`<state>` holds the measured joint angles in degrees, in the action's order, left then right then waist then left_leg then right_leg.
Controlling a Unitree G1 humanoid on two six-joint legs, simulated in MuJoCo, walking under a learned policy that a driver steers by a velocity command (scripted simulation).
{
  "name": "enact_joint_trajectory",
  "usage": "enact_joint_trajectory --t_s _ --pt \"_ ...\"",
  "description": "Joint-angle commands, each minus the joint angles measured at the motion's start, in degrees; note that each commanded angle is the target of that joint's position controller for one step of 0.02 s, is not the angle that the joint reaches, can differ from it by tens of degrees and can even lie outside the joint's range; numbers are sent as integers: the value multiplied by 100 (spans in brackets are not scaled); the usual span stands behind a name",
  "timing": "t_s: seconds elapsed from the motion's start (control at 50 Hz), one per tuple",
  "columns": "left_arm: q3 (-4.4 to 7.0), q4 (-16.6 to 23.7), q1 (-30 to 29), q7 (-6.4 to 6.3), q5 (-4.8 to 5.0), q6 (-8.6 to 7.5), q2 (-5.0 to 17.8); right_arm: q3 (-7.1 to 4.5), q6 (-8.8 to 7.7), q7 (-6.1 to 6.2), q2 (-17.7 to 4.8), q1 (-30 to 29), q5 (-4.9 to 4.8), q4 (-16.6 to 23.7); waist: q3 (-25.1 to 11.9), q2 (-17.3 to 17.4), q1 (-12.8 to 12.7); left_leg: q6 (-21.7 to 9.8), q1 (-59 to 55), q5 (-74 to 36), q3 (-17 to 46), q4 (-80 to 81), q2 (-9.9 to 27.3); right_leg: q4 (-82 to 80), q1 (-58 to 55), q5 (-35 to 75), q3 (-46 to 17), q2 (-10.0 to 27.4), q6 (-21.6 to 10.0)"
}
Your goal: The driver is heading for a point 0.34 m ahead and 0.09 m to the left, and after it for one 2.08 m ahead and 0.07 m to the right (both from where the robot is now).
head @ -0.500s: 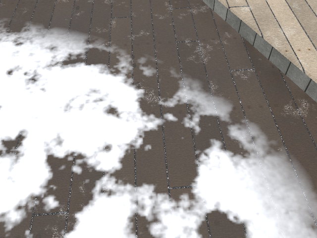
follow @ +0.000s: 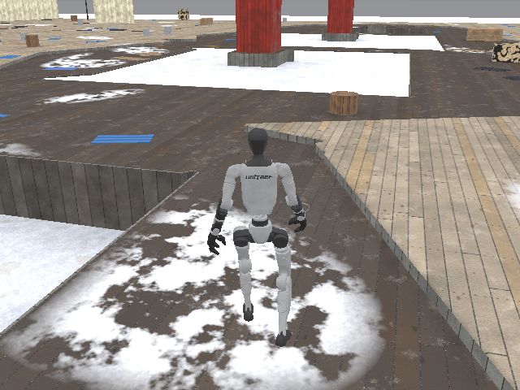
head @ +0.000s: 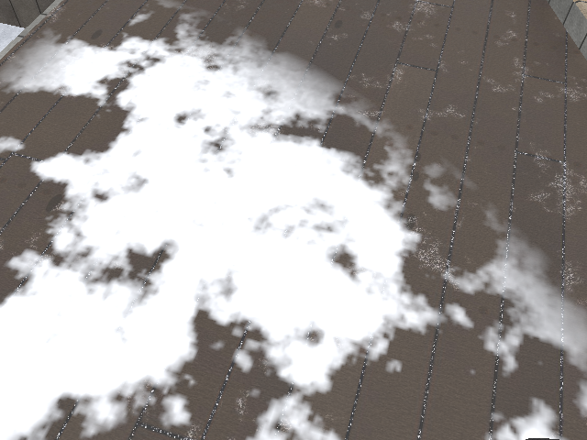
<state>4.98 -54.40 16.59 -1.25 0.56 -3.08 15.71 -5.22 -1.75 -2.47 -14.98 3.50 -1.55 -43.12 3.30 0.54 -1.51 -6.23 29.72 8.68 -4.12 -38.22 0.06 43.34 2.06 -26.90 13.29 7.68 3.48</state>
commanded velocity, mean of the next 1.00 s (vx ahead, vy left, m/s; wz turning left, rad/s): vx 0.22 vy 0.00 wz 0.20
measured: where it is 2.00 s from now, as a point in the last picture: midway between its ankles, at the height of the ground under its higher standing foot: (326, 433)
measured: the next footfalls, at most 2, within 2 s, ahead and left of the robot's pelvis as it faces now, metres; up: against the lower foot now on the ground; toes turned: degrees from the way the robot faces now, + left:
right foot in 0.46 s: +0.45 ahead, -0.05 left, +0.00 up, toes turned +21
left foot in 0.80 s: +0.32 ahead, +0.15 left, +0.00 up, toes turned +10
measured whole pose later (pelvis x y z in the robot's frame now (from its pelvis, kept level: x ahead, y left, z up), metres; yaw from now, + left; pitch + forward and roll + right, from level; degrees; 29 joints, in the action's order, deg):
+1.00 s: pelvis +0.30 +0.03 +0.03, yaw +8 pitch +1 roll -1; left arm 5.6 -43.5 10.7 -0.6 1.2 2.2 19.6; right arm -3.5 0.0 2.8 -14.4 10.5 0.9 -41.3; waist 1.9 -1.9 -0.1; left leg 0.6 13.1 14.5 -1.3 -26.3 1.8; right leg 60.5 31.9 -23.3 -2.4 -2.1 3.9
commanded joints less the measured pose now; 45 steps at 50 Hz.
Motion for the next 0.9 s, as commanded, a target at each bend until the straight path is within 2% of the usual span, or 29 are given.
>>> enact_joint_trajectory --t_s 0.02,0.04,0.06,0.08,0.1,0.16,0.2,0.26,0.36,0.42,0.44,0.46,0.48,0.5,0.52,0.54,0.56,0.58,0.6,0.64,0.68,0.72,0.78,0.8,0.82,0.84,0.86,0.88,0.9 --pt "-6 935 -547 96 147 -491 620 -385 -119 37 -1428 2009 62 -39 -2075 695 823 -1688 -5065 1308 5024 2366 1882 3883 4380 -610 -1809 -734 -243" --pt "15 1032 -829 129 269 -584 691 -301 -197 30 -1134 1834 80 -79 -1405 548 745 -1425 -4585 819 4144 2282 1739 3651 4725 -76 -1733 -497 -421" --pt "15 927 -801 81 136 -613 649 -237 -241 31 -940 1445 39 6 -1035 36 495 -1188 -3745 88 3382 2187 1459 3146 4376 417 -1773 -218 -481" --pt "73 873 -767 36 -19 -577 706 -177 -243 46 -748 1047 52 96 -845 1 263 -1049 -2996 -334 2874 2247 1241 2645 3918 723 -1779 -52 -461" --pt "107 860 -691 42 -41 -498 748 -129 -256 66 -641 881 107 185 -773 118 112 -1003 -2507 -804 2633 2347 1102 2438 3499 888 -1817 44 -443" --pt "90 971 -778 34 -114 -305 553 -166 -297 181 -836 1034 64 175 -639 144 22 -1055 -2034 -1351 2272 2580 947 1685 3343 1291 -1703 -38 -208" --pt "68 1127 -1260 20 -140 -277 491 -183 -292 268 -919 1277 53 125 -457 98 164 -962 -1962 -1319 2100 2641 820 919 3554 1887 -1660 -158 -80" --pt "8 1334 -1807 62 -141 -304 355 -176 -200 359 -927 1460 58 78 -330 351 308 -610 -1754 -2387 1681 2283 483 -330 3241 2724 -1551 -532 -60" --pt "-15 1604 -2246 195 -75 -303 406 -184 7 460 -898 1732 20 28 -484 598 473 -267 -1990 -2152 2120 1642 484 -1362 2698 3175 -1604 -973 -187" --pt "59 1565 -1875 214 -106 -376 673 -187 74 538 -876 1446 46 214 -631 719 248 -192 -2416 -2186 2689 933 553 -1755 2355 2698 -1771 -985 -343" --pt "87 1480 -1481 193 -151 -422 746 -165 77 536 -833 1210 32 327 -790 697 1 -43 -2374 -2272 2638 438 338 -2171 1793 3148 -1676 -919 -466" --pt "134 1439 -951 160 -274 -449 990 -82 55 510 -595 1112 88 503 -1431 354 -189 181 -1876 -1683 2412 -645 -3 -1990 466 4562 -2111 -234 -791" --pt "122 1432 -632 133 -377 -396 1181 18 45 493 -203 2064 197 448 -2193 -993 188 537 -602 2207 1811 -2267 -755 -1460 -1284 7307 -3475 1214 -1616" --pt "122 1307 -385 176 -218 -293 1060 16 34 454 -590 2843 67 385 -2847 -1916 339 713 225 3467 1688 -3446 -770 -1672 -1872 6236 -5108 2019 -2396" --pt "15 1479 -698 198 -115 -234 656 -85 105 454 -1010 2617 34 190 -2384 -1039 211 897 415 2992 1830 -3948 -476 -1897 -1305 4874 -4828 1608 -2244" --pt "-95 1517 -971 209 -123 -156 390 -96 208 472 -1064 2003 53 241 -1761 -596 114 1003 501 2621 1570 -3949 -346 -1995 -650 4094 -4067 1181 -1956" --pt "-204 1485 -1181 243 -160 -98 212 -74 309 493 -936 1735 115 233 -1357 -341 176 1043 321 2393 1432 -3581 -169 -2202 108 3474 -3663 844 -1794" --pt "-238 1437 -1375 265 -159 -48 203 -55 380 496 -804 1577 181 299 -1019 -397 315 1043 -7 2164 1270 -2949 41 -2444 807 2884 -3446 577 -1649" --pt "-201 1397 -1487 282 -159 6 343 1 401 481 -605 1541 183 323 -744 -603 410 1025 -425 2108 1017 -2126 72 -2594 1346 2781 -3093 246 -1486" --pt "-67 1367 -1395 260 -141 81 690 75 343 513 -380 1424 200 333 -764 -945 324 1043 -924 2181 661 -1026 -104 -2618 1458 3187 -2873 -4 -1502" --pt "27 1369 -1198 213 -81 130 923 62 306 537 -477 1337 171 314 -1067 -966 245 994 -1146 1664 731 -468 -160 -2595 1129 2960 -3176 170 -1614" --pt "64 1422 -1193 174 -27 185 1008 26 307 534 -604 1236 147 299 -1075 -925 230 883 -1299 1222 787 -82 -182 -2707 1170 2127 -3461 267 -1599" --pt "64 1473 -1260 88 62 310 958 7 256 471 -574 1178 171 284 -824 -877 351 614 -1879 544 656 900 -248 -2755 1749 894 -3537 65 -1337" --pt "47 1451 -1155 58 86 334 888 -21 230 462 -652 1184 196 309 -782 -787 381 462 -2214 446 722 1202 -107 -2647 2061 545 -3466 -79 -1158" --pt "6 1478 -1095 50 65 325 748 -76 211 490 -891 1347 274 348 -812 -433 422 196 -2674 547 1212 1463 537 -2199 2601 259 -3236 -299 -909" --pt "-13 1667 -1214 56 82 294 581 -178 230 500 -1237 1390 356 268 -607 811 308 -293 -2396 856 2039 1880 1266 -1281 3174 -63 -2181 -999 -590" --pt "17 1668 -1160 67 66 239 681 -178 199 498 -1217 1077 442 417 -523 1494 338 -784 -2080 90 2838 2325 2050 118 3248 -372 -1640 -1235 -384" --pt "142 1568 -954 76 49 246 916 -103 134 531 -1003 790 477 560 -551 1174 237 -899 -1998 -802 2724 2246 2186 1273 3316 -521 -1800 -1074 -261" --pt "198 1383 -606 66 68 316 955 -53 83 555 -849 458 390 646 -566 766 35 -709 -1978 -1352 2240 2072 1934 1835 3288 -364 -1866 -1040 -176"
